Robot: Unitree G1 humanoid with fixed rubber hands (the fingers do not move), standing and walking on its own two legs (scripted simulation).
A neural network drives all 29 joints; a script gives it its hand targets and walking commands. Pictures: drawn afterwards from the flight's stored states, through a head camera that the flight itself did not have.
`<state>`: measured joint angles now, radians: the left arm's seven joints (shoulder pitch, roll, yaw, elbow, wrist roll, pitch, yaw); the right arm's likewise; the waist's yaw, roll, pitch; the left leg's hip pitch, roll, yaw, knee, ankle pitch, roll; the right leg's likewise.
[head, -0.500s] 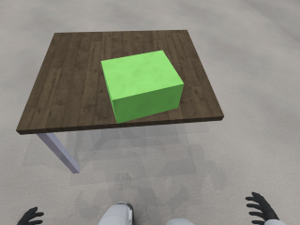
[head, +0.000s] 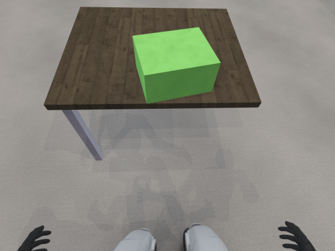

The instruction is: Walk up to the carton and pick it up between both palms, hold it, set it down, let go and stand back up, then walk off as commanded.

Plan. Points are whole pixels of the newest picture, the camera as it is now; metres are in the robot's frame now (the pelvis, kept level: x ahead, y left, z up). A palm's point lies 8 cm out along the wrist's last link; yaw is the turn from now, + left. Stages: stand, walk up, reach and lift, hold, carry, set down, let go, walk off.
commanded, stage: walk off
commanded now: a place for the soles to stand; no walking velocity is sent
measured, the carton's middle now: (173, 64) +0.75 -0.02 -0.08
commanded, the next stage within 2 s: stand in 1.60 s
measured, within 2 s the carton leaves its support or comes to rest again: neither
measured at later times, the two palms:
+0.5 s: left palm out of the picture +0.03 +0.31 -0.08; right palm out of the picture +0.05 -0.33 -0.06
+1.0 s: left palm out of the picture +0.08 +0.30 -0.08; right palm out of the picture +0.09 -0.35 -0.07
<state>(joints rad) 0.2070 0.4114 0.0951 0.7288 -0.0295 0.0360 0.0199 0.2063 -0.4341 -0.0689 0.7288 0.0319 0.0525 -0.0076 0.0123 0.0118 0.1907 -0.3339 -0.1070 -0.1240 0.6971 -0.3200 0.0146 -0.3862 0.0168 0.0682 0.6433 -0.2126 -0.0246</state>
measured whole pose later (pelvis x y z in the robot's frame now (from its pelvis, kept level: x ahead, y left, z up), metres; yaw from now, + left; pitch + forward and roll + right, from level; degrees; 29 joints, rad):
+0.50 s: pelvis -0.06 -0.01 +0.02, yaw -1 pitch -4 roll +0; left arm 0.24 0.42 0.10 0.78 -0.03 0.02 -0.01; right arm 0.20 -0.41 -0.06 0.73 0.03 0.03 0.01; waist 0.01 -0.01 0.16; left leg -0.37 -0.08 -0.14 0.70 -0.34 0.03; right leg -0.11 0.07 0.08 0.54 -0.42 -0.03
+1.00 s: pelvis -0.01 -0.03 +0.01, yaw -1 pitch -4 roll -1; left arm 0.24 0.41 0.09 0.78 -0.03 -0.01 0.00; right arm 0.23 -0.43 -0.06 0.73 0.03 -0.01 0.00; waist 0.01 0.01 0.13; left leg -0.30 -0.01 -0.13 0.70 -0.34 -0.03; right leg -0.26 0.03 0.07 0.62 -0.25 -0.01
